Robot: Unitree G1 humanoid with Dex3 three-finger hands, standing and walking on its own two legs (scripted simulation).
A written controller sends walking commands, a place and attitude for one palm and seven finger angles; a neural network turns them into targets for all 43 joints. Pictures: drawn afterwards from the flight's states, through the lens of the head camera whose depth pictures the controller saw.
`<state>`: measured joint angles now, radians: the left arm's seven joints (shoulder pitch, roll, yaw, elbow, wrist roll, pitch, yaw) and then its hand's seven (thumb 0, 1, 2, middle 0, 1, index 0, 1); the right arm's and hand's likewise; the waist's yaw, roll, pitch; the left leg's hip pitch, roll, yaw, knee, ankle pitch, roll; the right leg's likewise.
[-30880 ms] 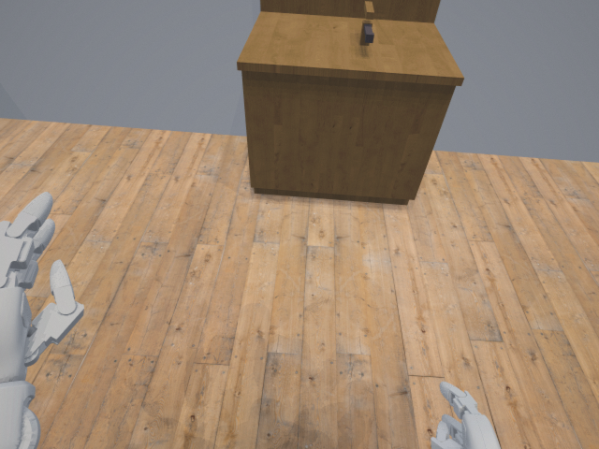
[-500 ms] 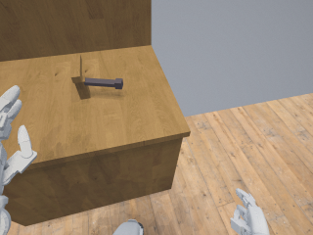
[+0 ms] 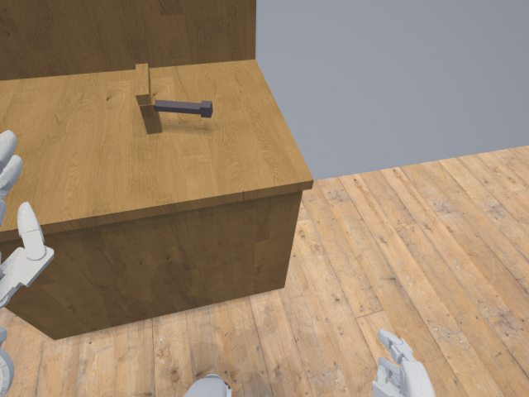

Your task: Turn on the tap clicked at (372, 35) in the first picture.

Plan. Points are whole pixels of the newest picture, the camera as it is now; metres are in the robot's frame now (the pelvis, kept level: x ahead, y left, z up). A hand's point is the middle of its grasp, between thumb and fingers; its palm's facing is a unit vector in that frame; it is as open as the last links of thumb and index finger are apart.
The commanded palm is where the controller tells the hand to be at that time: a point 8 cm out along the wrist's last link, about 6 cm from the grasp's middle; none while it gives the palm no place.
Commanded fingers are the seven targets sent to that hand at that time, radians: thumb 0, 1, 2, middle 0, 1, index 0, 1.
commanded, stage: stop stepping back and stand still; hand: left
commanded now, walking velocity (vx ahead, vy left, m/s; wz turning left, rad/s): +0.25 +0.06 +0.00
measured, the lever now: (206, 109) +0.71 +0.19 +0.03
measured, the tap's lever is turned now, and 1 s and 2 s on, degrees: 71 71 71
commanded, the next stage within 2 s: stand and check the lever's angle in 1.16 s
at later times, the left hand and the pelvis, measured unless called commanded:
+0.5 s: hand (26, 370) +0.11 +0.21 +0.19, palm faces +0.43 -0.78 -0.46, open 7.4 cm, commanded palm +0.05 +0.25 +0.20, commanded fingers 0.00 0.90 0.90 -0.20 -0.30 -0.20 -0.30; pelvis -0.09 -0.04 -0.01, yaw +2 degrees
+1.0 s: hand out of the picture +0.08 +0.21 +0.18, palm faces +0.48 -0.76 -0.43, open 7.4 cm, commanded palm +0.02 +0.24 +0.20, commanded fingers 0.00 0.90 0.90 -0.20 -0.30 -0.20 -0.30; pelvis -0.12 -0.06 +0.00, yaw +5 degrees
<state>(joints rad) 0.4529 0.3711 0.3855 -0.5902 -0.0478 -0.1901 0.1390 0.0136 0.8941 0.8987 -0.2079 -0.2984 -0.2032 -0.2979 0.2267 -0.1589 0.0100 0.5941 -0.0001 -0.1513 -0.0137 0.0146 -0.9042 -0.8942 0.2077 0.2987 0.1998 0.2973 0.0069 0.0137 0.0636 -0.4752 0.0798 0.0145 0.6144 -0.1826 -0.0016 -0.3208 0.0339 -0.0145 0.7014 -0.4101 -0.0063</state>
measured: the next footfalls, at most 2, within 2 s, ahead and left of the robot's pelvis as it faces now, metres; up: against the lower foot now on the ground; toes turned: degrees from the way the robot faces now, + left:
right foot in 0.02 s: -0.01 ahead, -0.12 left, +0.00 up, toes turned +3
left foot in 0.24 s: -0.02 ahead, +0.13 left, +0.00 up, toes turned +2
